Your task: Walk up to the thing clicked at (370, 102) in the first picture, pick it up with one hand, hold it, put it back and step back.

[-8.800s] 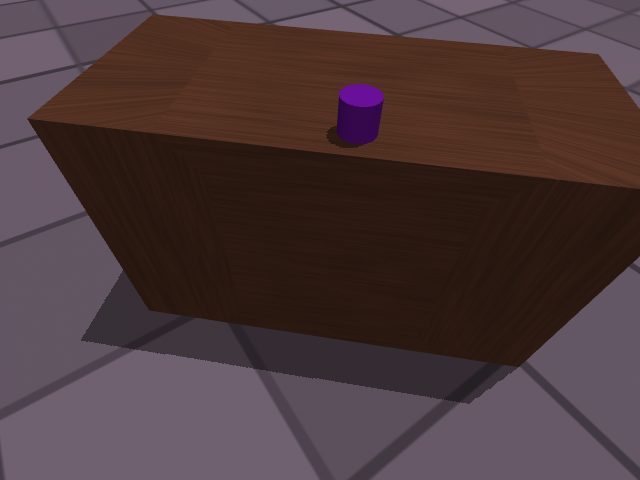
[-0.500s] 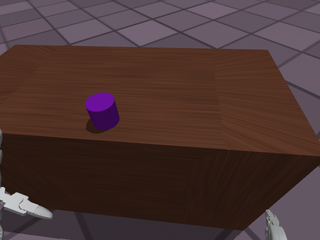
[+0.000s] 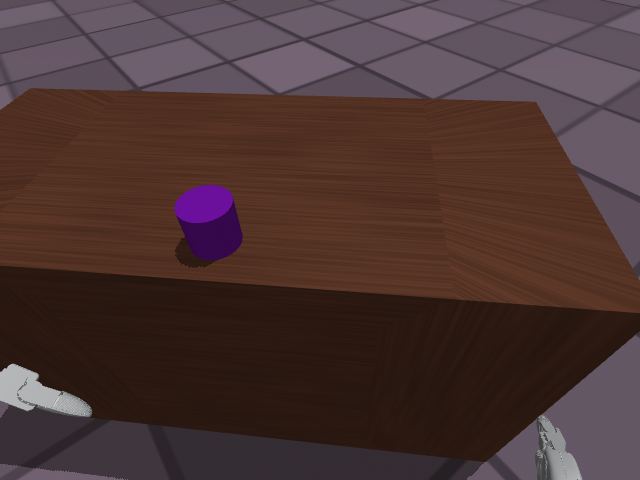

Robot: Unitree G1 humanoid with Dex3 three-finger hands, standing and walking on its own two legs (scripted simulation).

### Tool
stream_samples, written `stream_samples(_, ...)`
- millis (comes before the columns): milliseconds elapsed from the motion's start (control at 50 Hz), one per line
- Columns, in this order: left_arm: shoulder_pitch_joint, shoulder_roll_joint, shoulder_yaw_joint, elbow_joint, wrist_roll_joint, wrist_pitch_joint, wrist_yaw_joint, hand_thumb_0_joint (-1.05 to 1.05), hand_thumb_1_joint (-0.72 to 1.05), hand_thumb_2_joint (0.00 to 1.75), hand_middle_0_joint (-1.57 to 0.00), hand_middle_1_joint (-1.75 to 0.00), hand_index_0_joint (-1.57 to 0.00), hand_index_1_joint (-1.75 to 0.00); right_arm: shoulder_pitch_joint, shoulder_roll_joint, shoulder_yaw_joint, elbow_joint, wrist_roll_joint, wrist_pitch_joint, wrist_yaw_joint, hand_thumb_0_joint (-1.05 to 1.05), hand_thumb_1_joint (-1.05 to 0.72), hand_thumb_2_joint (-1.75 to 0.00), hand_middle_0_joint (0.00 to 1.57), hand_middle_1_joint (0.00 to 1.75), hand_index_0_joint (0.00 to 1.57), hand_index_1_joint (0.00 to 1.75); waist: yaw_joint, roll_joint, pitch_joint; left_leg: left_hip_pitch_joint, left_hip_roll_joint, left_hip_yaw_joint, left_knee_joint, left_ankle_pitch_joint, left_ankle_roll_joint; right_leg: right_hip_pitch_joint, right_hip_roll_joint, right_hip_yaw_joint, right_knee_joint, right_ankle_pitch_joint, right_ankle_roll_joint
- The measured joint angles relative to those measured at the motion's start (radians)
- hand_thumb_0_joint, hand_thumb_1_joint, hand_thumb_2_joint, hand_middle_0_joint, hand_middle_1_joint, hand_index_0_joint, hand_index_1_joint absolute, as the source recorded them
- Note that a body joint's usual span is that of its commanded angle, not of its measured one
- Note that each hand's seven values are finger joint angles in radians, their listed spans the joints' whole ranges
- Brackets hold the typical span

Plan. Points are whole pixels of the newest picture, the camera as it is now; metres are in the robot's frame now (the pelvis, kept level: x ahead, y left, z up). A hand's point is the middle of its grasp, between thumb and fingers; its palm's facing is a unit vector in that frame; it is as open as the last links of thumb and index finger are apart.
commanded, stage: go down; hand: left
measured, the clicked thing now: (210, 222) +0.45 +0.22 +0.06
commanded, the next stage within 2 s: none
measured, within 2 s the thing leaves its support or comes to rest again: neither
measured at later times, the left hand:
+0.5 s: hand (16, 269) +0.25 +0.32 +0.20, palm faces +0.45 -0.81 -0.37, open 17.5 cm
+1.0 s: hand (10, 233) +0.29 +0.36 +0.20, palm faces +0.34 -0.91 -0.24, open 17.5 cm
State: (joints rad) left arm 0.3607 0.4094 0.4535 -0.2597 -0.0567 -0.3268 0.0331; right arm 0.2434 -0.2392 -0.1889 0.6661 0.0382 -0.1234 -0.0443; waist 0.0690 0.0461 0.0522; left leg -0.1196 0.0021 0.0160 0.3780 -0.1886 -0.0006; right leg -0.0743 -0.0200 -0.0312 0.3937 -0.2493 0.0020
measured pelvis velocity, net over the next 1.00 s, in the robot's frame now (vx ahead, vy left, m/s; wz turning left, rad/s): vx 0.01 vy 0.02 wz -0.01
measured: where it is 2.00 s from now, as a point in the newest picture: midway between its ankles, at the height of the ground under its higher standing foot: outside the picture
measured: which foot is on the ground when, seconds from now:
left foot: down 0.00-1.00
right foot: down 0.00-1.00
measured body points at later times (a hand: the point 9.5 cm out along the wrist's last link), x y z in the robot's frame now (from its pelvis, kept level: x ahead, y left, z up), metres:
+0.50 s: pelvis +0.00 +0.00 +0.00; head -0.01 -0.01 +0.44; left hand +0.22 +0.36 +0.21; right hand +0.17 -0.27 -0.09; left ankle +0.01 +0.12 -0.74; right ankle -0.02 -0.12 -0.74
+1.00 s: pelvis +0.01 +0.02 +0.00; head +0.00 +0.01 +0.45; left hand +0.27 +0.40 +0.21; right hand +0.16 -0.25 -0.09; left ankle +0.01 +0.12 -0.74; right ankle -0.02 -0.12 -0.74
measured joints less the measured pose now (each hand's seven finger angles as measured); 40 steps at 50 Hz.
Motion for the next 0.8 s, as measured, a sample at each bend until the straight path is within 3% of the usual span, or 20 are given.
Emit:
stream_samples(120,-0.010,0.006,0.015,-0.004,-0.001,-0.007,0.001,-0.02,-0.61,0.08,-0.06,-0.05,-0.04,-0.07,0.004,-0.001,-0.004,-0.009,0.001,0.000,0.000,-0.01,0.48,-0.06,0.06,0.05,0.06,0.05,0.000,0.001,-0.004,0.003,-0.002,0.000,0.000,-0.002,0.001,0.002,-0.002,0.000,0.002,-0.003,0.001)
stream_samples(220,-0.017,-0.003,0.037,0.025,-0.010,-0.054,-0.031,-0.02,-0.60,0.08,-0.06,-0.06,-0.05,-0.07,-0.007,0.006,-0.006,0.004,-0.010,0.009,0.009,-0.01,0.49,-0.06,0.06,0.05,0.06,0.05,-0.008,-0.007,-0.023,-0.030,-0.001,-0.004,0.034,-0.016,0.000,-0.027,-0.002,-0.004,0.033,-0.017,0.001)
stream_samples(340,-0.106,0.008,0.068,0.125,-0.031,-0.066,-0.061,-0.01,-0.59,0.07,-0.07,-0.06,-0.06,-0.07,-0.022,0.012,0.011,0.008,-0.012,0.032,0.002,-0.01,0.49,-0.06,0.06,0.05,0.06,0.05,-0.013,-0.019,-0.035,-0.059,-0.002,-0.013,0.072,-0.031,-0.001,-0.051,-0.002,-0.012,0.066,-0.033,0.000)
stream_samples(440,-0.249,0.052,0.077,0.247,-0.058,-0.013,-0.111,-0.02,-0.56,0.06,-0.06,-0.06,-0.06,-0.06,-0.053,0.008,0.032,0.039,-0.004,0.029,-0.019,-0.01,0.49,-0.06,0.06,0.05,0.06,0.05,-0.022,-0.023,-0.038,-0.081,-0.004,-0.021,0.085,-0.031,0.000,-0.067,-0.005,-0.021,0.074,-0.034,0.000)
stream_samples(520,-0.349,0.110,0.082,0.349,-0.085,0.048,-0.186,-0.02,-0.54,0.06,-0.06,-0.05,-0.06,-0.05,-0.071,0.007,0.057,0.055,0.002,0.022,-0.034,-0.01,0.50,-0.06,0.06,0.05,0.06,0.05,-0.042,-0.022,-0.041,-0.095,-0.005,-0.021,0.083,-0.027,0.004,-0.079,-0.005,-0.020,0.067,-0.027,0.003)
stream_samples(660,-0.475,0.182,0.146,0.503,-0.161,0.137,-0.309,-0.02,-0.54,0.06,-0.06,-0.04,-0.06,-0.05,-0.056,0.011,0.092,0.071,0.014,0.021,-0.051,-0.01,0.50,-0.06,0.06,0.05,0.06,0.05,-0.065,-0.022,-0.071,-0.107,-0.002,-0.002,0.077,-0.033,0.010,-0.092,-0.003,-0.002,0.048,-0.019,0.009)
stream_samples(800,-0.486,0.161,0.143,0.537,-0.157,0.208,-0.363,-0.02,-0.55,0.06,-0.05,-0.03,-0.04,-0.04,-0.033,0.010,0.103,0.048,0.007,0.012,-0.053,-0.01,0.50,-0.06,0.06,0.05,0.06,0.05,-0.053,-0.017,-0.094,-0.106,-0.004,0.017,0.078,-0.046,0.017,-0.095,-0.007,0.017,0.041,-0.020,0.017)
